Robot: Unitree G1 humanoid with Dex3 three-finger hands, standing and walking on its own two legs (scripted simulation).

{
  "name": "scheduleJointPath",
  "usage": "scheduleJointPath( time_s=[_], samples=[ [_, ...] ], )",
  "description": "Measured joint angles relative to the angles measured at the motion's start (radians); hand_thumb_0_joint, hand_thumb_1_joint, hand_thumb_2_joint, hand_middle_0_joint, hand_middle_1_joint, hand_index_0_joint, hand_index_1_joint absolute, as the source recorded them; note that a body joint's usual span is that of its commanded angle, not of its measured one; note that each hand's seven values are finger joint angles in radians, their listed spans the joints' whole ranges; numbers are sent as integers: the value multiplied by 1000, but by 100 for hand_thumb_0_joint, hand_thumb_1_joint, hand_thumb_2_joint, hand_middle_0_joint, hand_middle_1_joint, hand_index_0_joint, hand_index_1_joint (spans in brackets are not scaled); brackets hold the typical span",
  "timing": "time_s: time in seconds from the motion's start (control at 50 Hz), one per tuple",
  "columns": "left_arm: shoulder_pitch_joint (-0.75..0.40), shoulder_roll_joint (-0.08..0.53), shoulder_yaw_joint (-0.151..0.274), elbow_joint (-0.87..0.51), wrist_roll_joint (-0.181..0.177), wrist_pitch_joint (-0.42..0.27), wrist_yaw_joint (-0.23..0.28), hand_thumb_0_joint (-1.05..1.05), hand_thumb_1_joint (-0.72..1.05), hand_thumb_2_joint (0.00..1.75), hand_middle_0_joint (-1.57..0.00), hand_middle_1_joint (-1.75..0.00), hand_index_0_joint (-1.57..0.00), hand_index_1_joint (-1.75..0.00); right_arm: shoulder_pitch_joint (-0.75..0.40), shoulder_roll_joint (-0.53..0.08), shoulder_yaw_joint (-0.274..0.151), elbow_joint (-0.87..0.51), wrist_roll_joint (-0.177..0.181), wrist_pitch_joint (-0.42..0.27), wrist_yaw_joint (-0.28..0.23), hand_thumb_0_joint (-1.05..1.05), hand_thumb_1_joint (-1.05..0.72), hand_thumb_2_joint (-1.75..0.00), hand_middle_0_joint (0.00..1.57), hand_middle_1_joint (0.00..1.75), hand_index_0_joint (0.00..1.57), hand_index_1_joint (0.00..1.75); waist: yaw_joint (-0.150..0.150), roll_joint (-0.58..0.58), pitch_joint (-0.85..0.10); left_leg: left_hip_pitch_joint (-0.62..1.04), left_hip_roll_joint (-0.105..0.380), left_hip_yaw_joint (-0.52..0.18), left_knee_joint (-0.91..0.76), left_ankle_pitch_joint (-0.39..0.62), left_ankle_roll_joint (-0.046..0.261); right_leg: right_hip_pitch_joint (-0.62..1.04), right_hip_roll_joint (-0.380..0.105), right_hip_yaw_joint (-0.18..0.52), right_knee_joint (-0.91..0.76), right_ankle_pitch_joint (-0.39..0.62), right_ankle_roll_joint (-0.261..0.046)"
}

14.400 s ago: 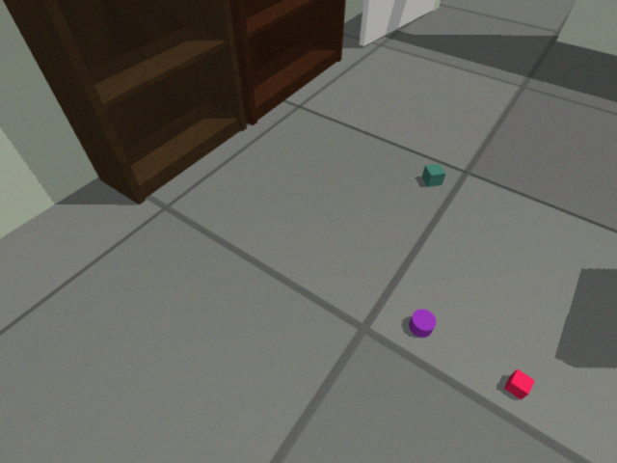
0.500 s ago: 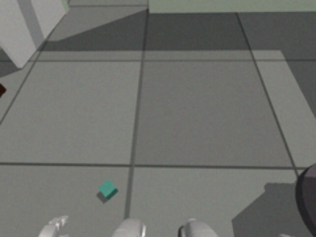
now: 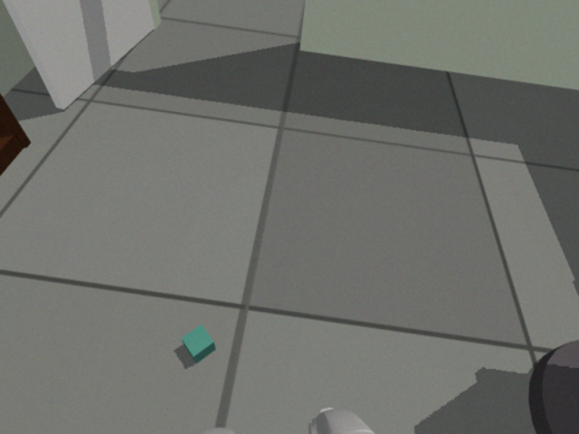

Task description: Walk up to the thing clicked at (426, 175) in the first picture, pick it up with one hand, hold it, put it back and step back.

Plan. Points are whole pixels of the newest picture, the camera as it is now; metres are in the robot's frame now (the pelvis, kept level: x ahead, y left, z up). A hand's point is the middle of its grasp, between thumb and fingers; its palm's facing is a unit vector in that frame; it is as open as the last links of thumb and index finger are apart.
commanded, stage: walk up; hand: left
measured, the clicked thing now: (198, 343) +0.46 +0.25 -0.72
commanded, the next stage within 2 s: stand in 0.84 s
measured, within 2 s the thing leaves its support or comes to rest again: neither
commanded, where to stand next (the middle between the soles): +0.11 -0.02 m, yaw -4 degrees
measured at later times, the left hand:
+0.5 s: hand out of the picture +0.10 +0.22 -0.09, palm faces -0.03 -0.86 -0.52, open 7.3 cm
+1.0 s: hand out of the picture +0.07 +0.27 -0.16, palm faces +0.01 -0.94 -0.35, open 7.3 cm
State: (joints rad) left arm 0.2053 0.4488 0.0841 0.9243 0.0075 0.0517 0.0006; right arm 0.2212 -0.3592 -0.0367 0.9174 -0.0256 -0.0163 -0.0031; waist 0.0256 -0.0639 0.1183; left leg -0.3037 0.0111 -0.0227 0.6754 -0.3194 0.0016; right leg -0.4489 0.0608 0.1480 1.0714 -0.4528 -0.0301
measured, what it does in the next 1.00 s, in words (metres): steps on the spot: right foot, then left foot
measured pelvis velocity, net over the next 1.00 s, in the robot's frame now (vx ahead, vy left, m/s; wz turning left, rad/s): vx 0.00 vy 0.00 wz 0.01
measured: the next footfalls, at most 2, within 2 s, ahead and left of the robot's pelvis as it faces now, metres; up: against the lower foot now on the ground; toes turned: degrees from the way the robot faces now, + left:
right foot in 0.26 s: +0.08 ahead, -0.18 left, +0.00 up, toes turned -5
left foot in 0.80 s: +0.07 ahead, +0.11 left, +0.00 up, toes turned -1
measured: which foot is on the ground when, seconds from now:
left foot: down 0.00-0.28, up 0.30-0.78, down 0.80-1.00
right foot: up 0.00-0.24, down 0.26-0.84, up 0.86-1.00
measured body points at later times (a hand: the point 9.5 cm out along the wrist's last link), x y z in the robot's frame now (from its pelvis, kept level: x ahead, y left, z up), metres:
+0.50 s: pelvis +0.03 -0.07 +0.01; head +0.04 -0.12 +0.46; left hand +0.10 +0.26 -0.06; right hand +0.06 -0.40 -0.14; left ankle +0.07 +0.09 -0.66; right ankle +0.04 -0.17 -0.72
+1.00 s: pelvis +0.00 +0.00 +0.00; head +0.02 +0.03 +0.45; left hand +0.07 +0.31 -0.13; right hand +0.10 -0.31 -0.09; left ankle +0.04 +0.11 -0.72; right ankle +0.03 -0.15 -0.69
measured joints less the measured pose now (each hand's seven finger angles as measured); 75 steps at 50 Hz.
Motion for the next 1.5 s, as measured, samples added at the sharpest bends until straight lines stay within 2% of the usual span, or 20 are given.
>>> scheduleJointPath(
  time_s=[0.12,0.2,0.24,0.28,0.3,0.36,0.46,0.6,0.7,0.8,0.82,0.84,0.9,0.98,1.12,1.18,1.2,1.3,1.4,1.5],
  samples=[
    [85,-14,-9,29,25,-16,-41,1,91,90,-20,-30,-20,-30,27,-17,-16,-51,-11,-36,19,0,-90,-90,21,30,20,30,-10,-9,-44,36,41,37,-44,-3,17,107,-39,-67,-148,-65,20],
    [101,-16,-12,27,31,-39,-60,1,91,90,-20,-30,-21,-30,71,-51,-28,-78,-14,-40,30,0,-90,-90,21,30,20,30,-34,13,-56,68,73,42,-67,-8,19,135,-62,-123,-254,-98,14],
    [97,-15,-9,12,27,-61,-62,1,91,90,-20,-30,-21,-30,91,-71,-34,-81,-12,-32,35,0,-90,-90,21,30,20,30,-44,30,-50,76,87,36,-63,-12,7,155,-70,-147,-343,-45,2],
    [92,-20,-6,-8,24,-93,-52,1,91,90,-20,-30,-21,-30,105,-97,-40,-75,-5,-9,34,0,-90,-90,21,30,20,30,-50,67,-39,57,109,11,2,-44,14,189,-57,-176,-443,145,9],
    [89,-27,-5,-17,26,-109,-41,1,91,90,-20,-30,-21,-30,105,-104,-45,-63,1,7,26,0,-90,-90,21,30,20,30,-51,88,-33,31,104,-24,77,-88,19,190,-47,-189,-432,168,13],
    [88,-51,-22,-29,30,-117,-21,0,91,90,-20,-30,-21,-30,96,-103,-48,-30,14,51,10,1,-90,-90,21,30,20,30,-31,119,-41,-53,23,-85,273,-161,16,198,-45,-186,-429,141,5],
    [97,-81,-44,-34,15,-129,12,0,90,90,-20,-30,-21,-30,93,-103,-48,-34,11,66,28,1,-91,-90,20,30,20,30,-35,186,-40,-149,-25,-117,361,-67,3,250,-46,-197,-519,169,3],
    [80,-75,-33,-64,0,-125,59,0,90,90,-20,-30,-21,-31,68,-81,-45,-55,0,101,40,0,-91,-90,21,30,20,30,-38,217,12,-198,-63,-170,425,-13,-11,237,-78,-204,-494,157,13],
    [47,-64,-28,-99,10,-118,57,0,90,90,-20,-30,-21,-31,42,-65,-39,-54,8,101,36,0,-91,-90,21,30,20,30,-28,197,39,-157,-47,-127,333,-47,-15,198,-113,-216,-442,139,29],
    [30,-37,-37,-120,15,-106,43,0,90,90,-20,-30,-21,-31,14,-55,-35,-59,6,75,43,1,-91,-90,21,30,20,30,-19,134,37,-45,-6,-31,82,-60,1,138,-160,-228,-343,98,52],
    [23,-26,-38,-117,13,-98,41,0,90,90,-20,-30,-21,-31,5,-49,-38,-58,3,64,43,1,-91,-90,21,30,20,30,-18,102,41,-29,-22,-15,49,-21,-3,120,-184,-218,-303,80,51],
    [18,-18,-37,-110,12,-89,40,0,90,90,-20,-30,-21,-30,-6,-39,-39,-57,-2,55,43,1,-91,-90,21,30,20,30,-8,59,50,-22,-46,11,50,-14,0,101,-206,-186,-259,63,25],
    [14,-33,-42,-73,3,-50,42,0,90,90,-20,-30,-21,-30,-14,-27,-22,-53,0,15,30,0,-91,-90,21,30,20,30,-6,33,31,-26,-42,20,58,-16,14,54,-124,-82,-154,-64,8],
    [6,-43,-52,-33,-7,-46,23,1,91,90,-20,-30,-21,-30,-28,1,-9,-37,10,3,14,0,-90,-90,21,30,20,30,-6,3,14,4,-29,15,-21,31,21,44,-74,-62,-134,-59,-1],
    [14,-67,-68,39,-6,-48,2,0,91,90,-20,-30,-21,-30,-70,4,-3,-7,12,-2,7,0,-90,-90,21,30,20,30,-6,13,-12,48,-10,30,-100,77,17,166,-85,-109,-367,-3,17],
    [15,-78,-71,73,2,-58,1,0,91,90,-20,-30,-21,-30,-96,-4,-4,18,23,12,10,0,-90,-90,21,30,20,30,-3,42,-14,52,-1,35,-94,77,6,236,-80,-118,-518,204,41],
    [14,-83,-74,85,7,-61,1,0,91,90,-20,-30,-21,-30,-102,-5,-4,29,27,17,11,0,-90,-90,21,30,20,30,-7,57,-13,60,4,29,-101,83,3,249,-76,-124,-534,222,50],
    [12,-90,-88,131,12,-60,-12,0,91,90,-20,-30,-21,-30,-100,4,2,88,30,25,29,0,-90,-90,21,30,20,30,-19,87,-55,84,-1,17,-191,79,1,262,-78,-132,-590,174,44],
    [-14,-82,-85,146,6,-74,-11,0,90,90,-20,-30,-21,-30,-91,5,8,141,19,13,33,0,-90,-90,21,30,20,30,-26,95,-40,100,1,14,-249,181,-7,272,-74,-132,-638,281,45],
    [-33,-84,-84,159,3,-70,-13,0,91,90,-20,-30,-21,-30,-60,10,9,192,18,19,36,1,-90,-90,21,30,20,30,-31,84,-68,107,3,14,-270,149,-12,274,-72,-131,-648,241,40]
  ],
)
